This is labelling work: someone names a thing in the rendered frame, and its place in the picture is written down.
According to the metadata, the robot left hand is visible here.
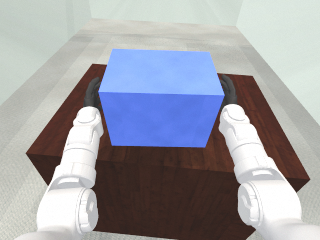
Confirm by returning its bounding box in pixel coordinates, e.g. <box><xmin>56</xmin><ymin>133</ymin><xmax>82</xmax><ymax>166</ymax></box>
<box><xmin>83</xmin><ymin>77</ymin><xmax>103</xmax><ymax>112</ymax></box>

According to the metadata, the right robot upper arm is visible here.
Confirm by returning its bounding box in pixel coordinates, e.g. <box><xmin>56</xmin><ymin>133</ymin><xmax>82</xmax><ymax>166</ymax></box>
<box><xmin>237</xmin><ymin>180</ymin><xmax>320</xmax><ymax>240</ymax></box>

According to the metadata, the left robot forearm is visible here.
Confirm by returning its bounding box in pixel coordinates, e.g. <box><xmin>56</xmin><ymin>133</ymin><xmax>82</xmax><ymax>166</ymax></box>
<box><xmin>36</xmin><ymin>106</ymin><xmax>104</xmax><ymax>228</ymax></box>

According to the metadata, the pedestal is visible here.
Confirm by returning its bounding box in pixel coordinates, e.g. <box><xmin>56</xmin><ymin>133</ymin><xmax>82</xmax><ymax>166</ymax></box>
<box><xmin>26</xmin><ymin>63</ymin><xmax>311</xmax><ymax>240</ymax></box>

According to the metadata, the robot right hand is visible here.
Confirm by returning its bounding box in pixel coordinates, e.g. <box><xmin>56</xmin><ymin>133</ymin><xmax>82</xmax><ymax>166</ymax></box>
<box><xmin>219</xmin><ymin>74</ymin><xmax>238</xmax><ymax>112</ymax></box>

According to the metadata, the carton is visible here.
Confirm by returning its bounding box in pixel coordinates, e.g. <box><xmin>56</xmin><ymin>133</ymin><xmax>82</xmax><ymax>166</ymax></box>
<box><xmin>98</xmin><ymin>48</ymin><xmax>225</xmax><ymax>148</ymax></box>

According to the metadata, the left robot upper arm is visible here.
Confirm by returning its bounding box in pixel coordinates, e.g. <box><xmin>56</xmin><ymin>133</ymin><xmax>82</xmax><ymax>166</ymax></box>
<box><xmin>14</xmin><ymin>187</ymin><xmax>99</xmax><ymax>240</ymax></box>

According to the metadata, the right robot forearm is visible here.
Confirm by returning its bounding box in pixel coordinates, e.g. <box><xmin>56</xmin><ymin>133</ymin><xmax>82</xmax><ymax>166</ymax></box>
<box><xmin>218</xmin><ymin>104</ymin><xmax>302</xmax><ymax>217</ymax></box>

